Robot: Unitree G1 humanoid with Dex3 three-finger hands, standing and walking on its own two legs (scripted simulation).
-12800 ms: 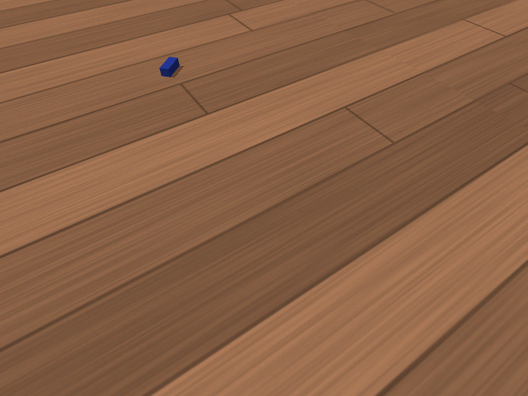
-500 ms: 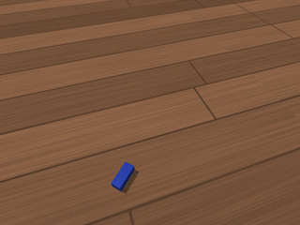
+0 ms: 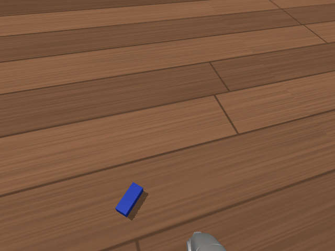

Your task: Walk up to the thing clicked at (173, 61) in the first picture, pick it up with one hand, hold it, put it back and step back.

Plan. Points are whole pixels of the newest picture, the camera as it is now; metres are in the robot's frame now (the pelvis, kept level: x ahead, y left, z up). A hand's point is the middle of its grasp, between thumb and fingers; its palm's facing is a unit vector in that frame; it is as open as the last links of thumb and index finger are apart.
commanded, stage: walk up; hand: left
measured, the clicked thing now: (130, 199) +0.44 +0.19 -0.74
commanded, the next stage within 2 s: none
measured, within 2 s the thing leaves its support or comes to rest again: neither
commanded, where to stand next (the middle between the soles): +0.05 -0.04 m, yaw -2 degrees
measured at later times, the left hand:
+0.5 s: hand (88, 233) +0.18 +0.22 -0.16, palm faces +0.00 -0.93 -0.36, open 7.4 cm
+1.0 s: hand out of the picture +0.06 +0.22 -0.15, palm faces -0.01 -0.92 -0.38, open 7.4 cm
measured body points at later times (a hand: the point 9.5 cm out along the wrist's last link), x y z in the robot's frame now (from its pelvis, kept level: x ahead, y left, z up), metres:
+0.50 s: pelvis +0.03 -0.03 -0.02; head +0.08 -0.03 +0.42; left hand +0.18 +0.27 -0.13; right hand +0.10 -0.35 -0.14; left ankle +0.02 +0.09 -0.74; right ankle +0.10 -0.14 -0.74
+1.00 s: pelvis +0.00 -0.04 -0.01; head +0.01 -0.06 +0.44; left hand +0.06 +0.26 -0.12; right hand +0.10 -0.35 -0.14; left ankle +0.02 +0.09 -0.74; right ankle -0.02 -0.17 -0.74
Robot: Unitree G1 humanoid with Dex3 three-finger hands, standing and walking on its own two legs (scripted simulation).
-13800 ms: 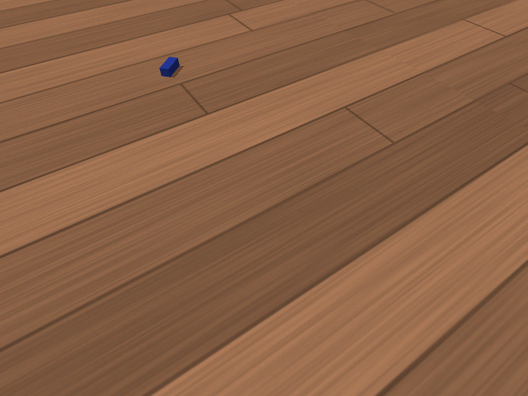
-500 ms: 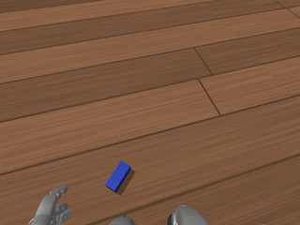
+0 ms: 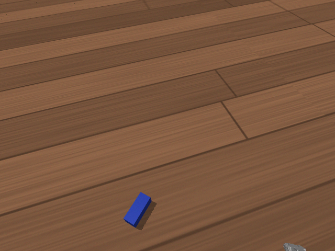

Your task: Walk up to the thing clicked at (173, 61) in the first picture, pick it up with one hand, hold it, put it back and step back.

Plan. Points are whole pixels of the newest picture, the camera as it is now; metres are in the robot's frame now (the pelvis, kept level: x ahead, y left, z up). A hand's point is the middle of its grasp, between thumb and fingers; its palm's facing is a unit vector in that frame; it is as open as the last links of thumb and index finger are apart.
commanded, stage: walk up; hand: left
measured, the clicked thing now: (138, 209) +0.44 +0.24 -0.73
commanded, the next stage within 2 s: stand in 1.02 s
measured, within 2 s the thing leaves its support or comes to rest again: neither
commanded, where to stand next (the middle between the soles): +0.05 +0.01 m, yaw -2 degrees
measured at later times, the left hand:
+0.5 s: hand out of the picture +0.10 +0.27 -0.14, palm faces -0.05 -0.94 -0.34, open 7.4 cm
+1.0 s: hand out of the picture +0.10 +0.26 -0.14, palm faces -0.05 -0.93 -0.37, open 7.4 cm
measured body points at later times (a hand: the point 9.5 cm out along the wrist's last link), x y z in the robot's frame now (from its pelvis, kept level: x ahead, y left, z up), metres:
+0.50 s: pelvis +0.01 +0.01 +0.01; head +0.01 +0.02 +0.46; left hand +0.10 +0.31 -0.12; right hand +0.08 -0.30 -0.11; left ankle +0.02 +0.13 -0.73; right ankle -0.01 -0.13 -0.73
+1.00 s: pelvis +0.01 +0.01 +0.01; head +0.02 +0.00 +0.46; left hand +0.11 +0.31 -0.11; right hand +0.09 -0.30 -0.12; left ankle +0.02 +0.13 -0.73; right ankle -0.01 -0.13 -0.73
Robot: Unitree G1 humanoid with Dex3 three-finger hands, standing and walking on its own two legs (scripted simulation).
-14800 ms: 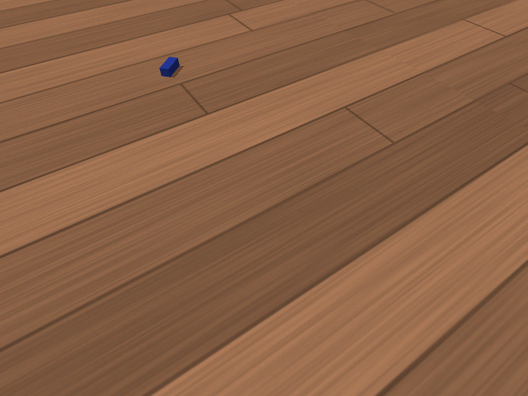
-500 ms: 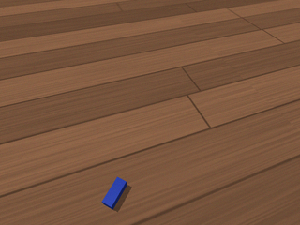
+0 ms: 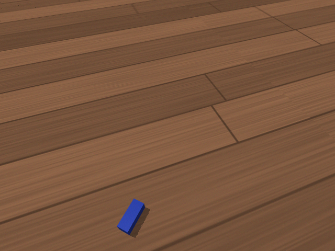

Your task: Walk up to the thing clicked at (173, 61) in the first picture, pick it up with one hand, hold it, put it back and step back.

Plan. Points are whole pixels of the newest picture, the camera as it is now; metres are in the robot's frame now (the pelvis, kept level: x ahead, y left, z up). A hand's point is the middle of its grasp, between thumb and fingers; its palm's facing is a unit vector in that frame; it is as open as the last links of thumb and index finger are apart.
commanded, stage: walk up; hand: left
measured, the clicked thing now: (131, 216) +0.42 +0.25 -0.75
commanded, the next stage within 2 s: stand in 0.02 s
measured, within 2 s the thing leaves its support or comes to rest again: neither
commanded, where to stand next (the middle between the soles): +0.03 +0.00 m, yaw +0 degrees
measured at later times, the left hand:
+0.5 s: hand out of the picture +0.06 +0.25 -0.15, palm faces -0.01 -0.94 -0.34, open 7.4 cm
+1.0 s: hand out of the picture +0.03 +0.26 -0.16, palm faces +0.00 -0.94 -0.34, open 7.4 cm
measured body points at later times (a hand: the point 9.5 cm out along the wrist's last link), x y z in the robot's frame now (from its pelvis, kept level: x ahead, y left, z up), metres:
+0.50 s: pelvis -0.02 +0.00 +0.00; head -0.01 +0.00 +0.45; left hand +0.06 +0.30 -0.13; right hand +0.07 -0.30 -0.13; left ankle +0.00 +0.12 -0.75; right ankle -0.02 -0.14 -0.75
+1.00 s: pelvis -0.02 +0.00 +0.00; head -0.01 +0.01 +0.45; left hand +0.03 +0.31 -0.13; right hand +0.06 -0.30 -0.13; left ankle +0.00 +0.12 -0.75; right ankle -0.02 -0.14 -0.75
